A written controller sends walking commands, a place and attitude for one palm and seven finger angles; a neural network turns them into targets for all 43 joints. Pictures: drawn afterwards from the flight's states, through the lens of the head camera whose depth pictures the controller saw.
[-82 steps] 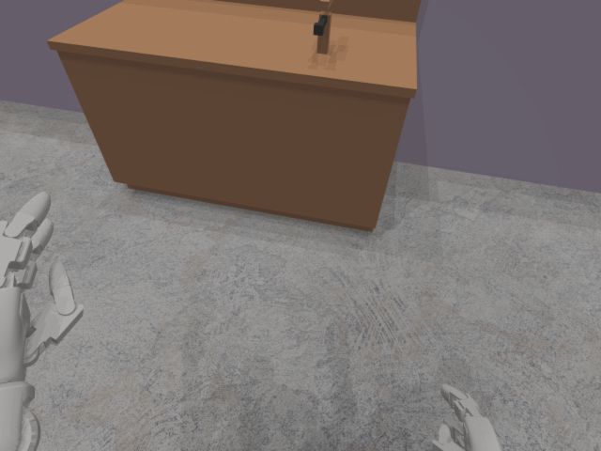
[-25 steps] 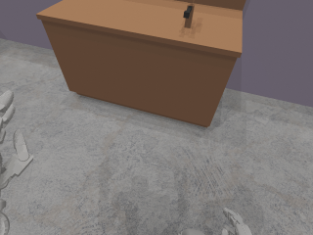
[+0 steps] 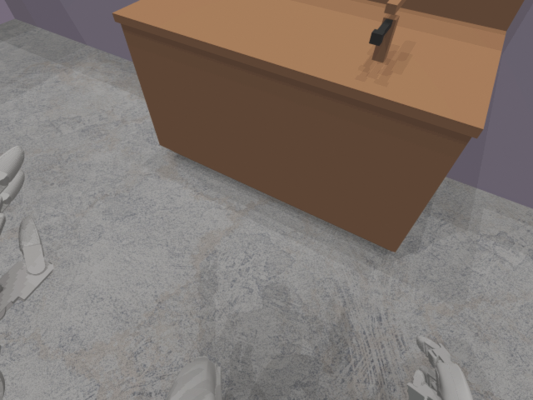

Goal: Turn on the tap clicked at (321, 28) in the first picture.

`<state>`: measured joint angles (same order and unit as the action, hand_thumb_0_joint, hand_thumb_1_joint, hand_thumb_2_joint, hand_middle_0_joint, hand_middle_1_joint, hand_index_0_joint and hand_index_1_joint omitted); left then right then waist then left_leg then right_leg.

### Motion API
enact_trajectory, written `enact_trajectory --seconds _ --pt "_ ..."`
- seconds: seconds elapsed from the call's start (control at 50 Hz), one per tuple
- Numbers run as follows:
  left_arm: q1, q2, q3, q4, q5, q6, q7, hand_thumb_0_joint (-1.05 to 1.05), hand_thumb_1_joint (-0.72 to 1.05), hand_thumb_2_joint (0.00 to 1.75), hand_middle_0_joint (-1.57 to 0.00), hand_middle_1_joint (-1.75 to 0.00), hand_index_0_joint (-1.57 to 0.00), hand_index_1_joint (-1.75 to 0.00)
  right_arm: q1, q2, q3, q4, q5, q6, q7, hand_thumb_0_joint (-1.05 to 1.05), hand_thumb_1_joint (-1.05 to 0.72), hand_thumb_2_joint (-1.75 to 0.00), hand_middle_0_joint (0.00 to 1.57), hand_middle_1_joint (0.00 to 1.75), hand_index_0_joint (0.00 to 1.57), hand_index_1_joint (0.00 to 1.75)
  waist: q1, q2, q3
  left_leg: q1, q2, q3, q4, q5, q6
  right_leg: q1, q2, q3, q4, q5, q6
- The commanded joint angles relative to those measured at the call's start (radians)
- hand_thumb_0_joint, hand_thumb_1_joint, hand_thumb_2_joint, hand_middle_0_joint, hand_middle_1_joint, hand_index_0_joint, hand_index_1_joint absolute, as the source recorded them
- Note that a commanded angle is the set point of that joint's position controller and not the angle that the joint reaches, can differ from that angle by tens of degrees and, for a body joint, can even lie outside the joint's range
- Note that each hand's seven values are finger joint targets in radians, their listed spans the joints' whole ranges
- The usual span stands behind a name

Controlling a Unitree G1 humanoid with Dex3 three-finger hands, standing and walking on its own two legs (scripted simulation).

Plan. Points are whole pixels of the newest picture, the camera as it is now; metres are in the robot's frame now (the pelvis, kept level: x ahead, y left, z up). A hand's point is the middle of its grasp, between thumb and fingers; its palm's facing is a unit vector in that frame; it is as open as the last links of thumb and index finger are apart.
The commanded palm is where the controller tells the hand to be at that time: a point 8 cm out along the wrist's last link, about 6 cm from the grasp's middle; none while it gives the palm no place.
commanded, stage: walk to a spot facing it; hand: left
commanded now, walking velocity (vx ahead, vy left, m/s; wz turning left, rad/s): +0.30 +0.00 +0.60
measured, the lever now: (376, 37) +0.94 -0.25 +0.09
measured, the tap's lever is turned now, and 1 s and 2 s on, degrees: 0 0 0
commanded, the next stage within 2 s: none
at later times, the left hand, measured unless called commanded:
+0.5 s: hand (24, 212) +0.26 +0.27 +0.20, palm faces +0.59 -0.66 -0.46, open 7.4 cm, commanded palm +0.21 +0.30 +0.18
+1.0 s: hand (0, 256) +0.22 +0.28 +0.18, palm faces +0.76 -0.52 -0.40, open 7.4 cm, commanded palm +0.14 +0.28 +0.18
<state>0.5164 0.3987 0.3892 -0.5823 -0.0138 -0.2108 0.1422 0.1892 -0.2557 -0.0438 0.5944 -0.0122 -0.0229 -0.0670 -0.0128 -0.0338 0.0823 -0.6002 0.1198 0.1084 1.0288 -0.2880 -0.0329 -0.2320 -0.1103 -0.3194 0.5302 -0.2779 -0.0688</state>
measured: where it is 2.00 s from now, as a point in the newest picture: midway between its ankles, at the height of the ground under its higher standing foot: outside the picture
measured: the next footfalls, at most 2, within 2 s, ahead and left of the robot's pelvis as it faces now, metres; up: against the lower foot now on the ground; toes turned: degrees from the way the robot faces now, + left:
left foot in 0.20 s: +0.17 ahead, +0.15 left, +0.00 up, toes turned +15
right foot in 0.54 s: +0.25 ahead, -0.14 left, +0.00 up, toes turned +7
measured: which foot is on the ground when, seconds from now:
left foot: up 0.00-0.18, down 0.20-0.54, up 0.56-0.82, down 0.84-1.00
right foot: down 0.00-0.22, up 0.24-0.52, down 0.54-0.86, up 0.88-1.00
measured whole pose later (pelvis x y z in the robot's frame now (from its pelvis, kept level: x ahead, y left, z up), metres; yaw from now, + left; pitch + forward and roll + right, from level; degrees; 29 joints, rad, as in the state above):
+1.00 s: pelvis +0.15 -0.04 -0.01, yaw +31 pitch -1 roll -2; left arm 0.45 0.42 0.41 -0.61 -0.04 -0.18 0.15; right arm 0.16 -0.17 -0.02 0.55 0.01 -0.08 -0.03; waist -0.03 -0.03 0.07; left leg -0.37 0.06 0.03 0.62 -0.23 0.00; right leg -0.47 -0.08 -0.08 1.03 -0.50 0.08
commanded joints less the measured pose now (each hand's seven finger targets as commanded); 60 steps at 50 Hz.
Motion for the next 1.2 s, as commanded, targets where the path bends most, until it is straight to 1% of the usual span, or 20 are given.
enact_trajectory --seconds 0.0,0.14,0.16,0.2,0.26,0.34,0.48,0.5,0.52,0.56,0.64,0.78,0.8,0.84,0.88,0.94,1.1,1.12,1.14,1.18 --pt "-0.039 0.14 0.115 -0.163 -0.011 -0.035 0.049 0.0 0.9 0.9 -0.2 -0.3 -0.2 -0.3 -0.042 -0.033 -0.007 -0.168 -0.002 -0.056 -0.006 0.0 -0.9 -0.9 0.2 0.3 0.2 0.3 0.041 -0.09 -0.135 0.02 -0.008 0.066 -0.201 0.014 0.014 0.132 -0.279 0.186 -0.229 0.176 -0.043" --pt "-0.198 0.123 0.041 -0.21 -0.006 -0.017 0.072 0.0 0.9 0.9 -0.2 -0.3 -0.2 -0.3 -0.014 -0.034 -0.007 -0.179 0.0 -0.068 -0.023 0.0 -0.9 -0.9 0.2 0.3 0.2 0.3 -0.004 -0.031 -0.176 0.319 -0.104 0.144 -0.472 -0.005 0.037 0.087 -0.265 0.088 0.141 0.388 -0.004" --pt "-0.233 0.136 0.044 -0.245 -0.008 -0.03 0.072 0.0 0.9 0.9 -0.2 -0.3 -0.2 -0.3 0.001 -0.038 -0.008 -0.183 0.002 -0.072 -0.026 0.0 -0.9 -0.9 0.2 0.3 0.2 0.3 -0.036 0.059 -0.229 0.498 -0.087 0.064 -0.535 0.032 0.077 -0.037 -0.206 0.065 0.394 0.409 0.044" --pt "-0.264 0.175 0.084 -0.316 -0.008 -0.08 0.066 0.0 0.9 0.9 -0.2 -0.3 -0.2 -0.3 -0.038 -0.06 -0.002 -0.197 0.008 -0.099 -0.001 0.0 -0.9 -0.9 0.2 0.3 0.2 0.3 -0.005 0.412 -0.265 0.731 0.321 -0.694 -0.657 0.633 0.325 -0.457 0.045 0.199 0.853 -0.398 0.12" --pt "-0.153 0.224 0.164 -0.267 -0.008 -0.063 0.027 0.0 0.9 0.9 -0.2 -0.3 -0.2 -0.3 -0.073 -0.067 -0.029 -0.16 0.024 -0.078 0.015 0.0 -0.9 -0.9 0.2 0.3 0.2 0.3 -0.003 0.257 -0.236 0.544 0.294 -0.577 -0.655 0.284 0.327 -0.494 -0.033 0.347 0.836 -0.275 0.133" --pt "-0.029 0.163 0.17 -0.316 -0.04 -0.071 0.028 0.0 0.9 0.9 -0.2 -0.3 -0.2 -0.3 -0.067 -0.046 -0.015 -0.149 0.024 -0.099 0.024 0.0 -0.9 -0.9 0.2 0.3 0.2 0.3 0.018 0.312 -0.215 0.306 0.159 -0.315 -0.726 0.016 0.225 -0.265 -0.009 0.248 0.519 -0.13 0.142" --pt "-0.114 0.071 0.072 -0.087 -0.018 -0.013 0.02 0.0 0.9 0.9 -0.2 -0.3 -0.2 -0.3 -0.042 -0.042 0.007 -0.124 0.028 -0.111 -0.006 0.0 -0.9 -0.9 0.2 0.3 0.2 0.3 0.033 0.2 -0.162 0.185 0.067 -0.205 -0.526 -0.072 0.133 0.08 0.089 0.14 -0.046 -0.094 0.152" --pt "-0.156 0.084 0.057 -0.069 -0.005 -0.003 0.02 0.0 0.9 0.9 -0.2 -0.3 -0.2 -0.3 -0.034 -0.017 0.015 -0.122 0.031 -0.109 -0.008 0.0 -0.9 -0.9 0.2 0.3 0.2 0.3 0.037 -0.002 -0.16 0.067 -0.014 -0.124 -0.315 -0.17 0.087 0.17 -0.058 0.303 -0.201 -0.101 0.098" --pt "-0.182 0.162 0.088 -0.041 -0.004 0.016 0.031 0.0 0.9 0.9 -0.2 -0.3 -0.2 -0.3 -0.042 0.003 0.016 -0.122 0.024 -0.105 -0.013 0.0 -0.9 -0.9 0.2 0.3 0.2 0.3 0.037 -0.355 -0.141 -0.142 -0.134 -0.021 0.042 -0.344 0.02 0.233 -0.351 0.69 -0.28 -0.001 -0.027" --pt "-0.212 0.158 0.075 -0.054 -0.004 0.017 0.046 0.0 0.9 0.9 -0.2 -0.3 -0.2 -0.3 -0.073 -0.032 0.018 -0.108 -0.001 -0.113 -0.013 0.0 -0.9 -0.9 0.2 0.3 0.2 0.3 0.035 -0.196 -0.136 -0.111 -0.066 -0.129 0.256 -0.244 0.007 0.143 -0.394 0.658 -0.234 0.181 -0.084" --pt "-0.235 0.164 0.069 -0.177 -0.005 -0.021 0.038 0.0 0.9 0.9 -0.2 -0.3 -0.2 -0.3 -0.127 -0.024 0.019 -0.115 0.008 -0.08 -0.023 0.0 -0.9 -0.9 0.2 0.3 0.2 0.3 0.013 -0.184 -0.114 0.062 -0.019 -0.073 0.098 -0.18 -0.026 0.061 -0.289 0.236 -0.148 0.47 -0.012" --pt "-0.07 0.165 0.14 -0.271 -0.036 -0.018 0.074 0.0 0.9 0.9 -0.2 -0.3 -0.2 -0.3 -0.054 -0.023 -0.011 -0.192 0.005 -0.054 -0.028 0.0 -0.9 -0.9 0.2 0.3 0.2 0.3 0.005 -0.077 -0.244 0.319 -0.115 0.087 -0.489 0.0 -0.016 0.089 -0.248 0.149 0.095 0.524 0.023" --pt "-0.075 0.158 0.133 -0.273 -0.043 -0.022 0.073 0.0 0.9 0.9 -0.2 -0.3 -0.2 -0.3 -0.03 -0.036 -0.02 -0.195 0.01 -0.051 -0.03 0.0 -0.9 -0.9 0.2 0.3 0.2 0.3 -0.02 0.021 -0.281 0.439 -0.101 0.05 -0.575 0.111 0.006 0.023 -0.212 0.136 0.263 0.488 0.067" --pt "-0.057 0.147 0.115 -0.266 -0.05 -0.063 0.056 0.0 0.9 0.9 -0.2 -0.3 -0.2 -0.3 -0.019 -0.086 -0.035 -0.203 0.015 -0.077 -0.013 0.0 -0.9 -0.9 0.2 0.3 0.2 0.3 0.0 0.437 -0.254 0.593 0.299 -0.545 -0.627 0.943 0.243 -0.346 0.023 0.191 0.637 -0.42 0.163" --pt "-0.047 0.165 0.127 -0.205 -0.018 -0.062 0.026 0.0 0.9 0.9 -0.2 -0.3 -0.2 -0.3 -0.021 -0.095 -0.048 -0.165 0.023 -0.089 0.015 0.0 -0.9 -0.9 0.2 0.3 0.2 0.3 -0.009 0.282 -0.247 0.588 0.275 -0.502 -0.582 0.815 0.263 -0.431 0.0 0.31 0.666 -0.346 0.157" --pt "-0.031 0.143 0.112 -0.31 -0.03 -0.056 0.018 0.0 0.9 0.9 -0.2 -0.3 -0.2 -0.3 -0.041 -0.081 -0.041 -0.168 0.031 -0.106 0.034 0.0 -0.9 -0.9 0.2 0.3 0.2 0.3 0.005 0.332 -0.242 0.432 0.137 -0.285 -0.606 0.552 0.185 -0.26 0.03 0.257 0.474 -0.187 0.159" --pt "-0.061 0.123 0.097 -0.157 -0.051 0.005 0.016 0.0 0.9 0.9 -0.2 -0.3 -0.2 -0.3 -0.055 -0.056 0.003 -0.151 0.023 -0.118 0.014 0.0 -0.9 -0.9 0.2 0.3 0.2 0.3 0.032 0.241 -0.186 0.18 0.075 -0.306 -0.618 0.084 0.133 0.107 0.108 0.218 -0.025 -0.088 0.146" --pt "-0.11 0.125 0.087 -0.141 -0.04 0.012 0.016 0.0 0.9 0.9 -0.2 -0.3 -0.2 -0.3 -0.054 -0.04 0.007 -0.149 0.028 -0.112 0.013 0.0 -0.9 -0.9 0.2 0.3 0.2 0.3 0.034 0.123 -0.173 0.128 0.01 -0.25 -0.501 -0.068 0.088 0.138 0.021 0.289 -0.176 -0.039 0.107" --pt "-0.128 0.182 0.107 -0.114 -0.021 0.031 0.027 0.0 0.9 0.9 -0.2 -0.3 -0.2 -0.3 -0.052 -0.006 0.017 -0.161 0.025 -0.099 0.012 0.0 -0.9 -0.9 0.2 0.3 0.2 0.3 0.029 -0.172 -0.148 -0.001 -0.12 -0.121 -0.221 -0.227 0.016 0.135 -0.229 0.6 -0.323 -0.098 0.007" --pt "-0.196 0.154 0.065 -0.076 -0.031 0.053 0.038 0.0 0.9 0.9 -0.2 -0.3 -0.2 -0.3 -0.06 -0.052 0.003 -0.13 0.004 -0.115 -0.001 0.0 -0.9 -0.9 0.2 0.3 0.2 0.3 0.018 -0.209 -0.109 0.018 -0.118 -0.158 0.186 -0.186 -0.013 -0.057 -0.34 0.682 -0.339 -0.069 -0.054"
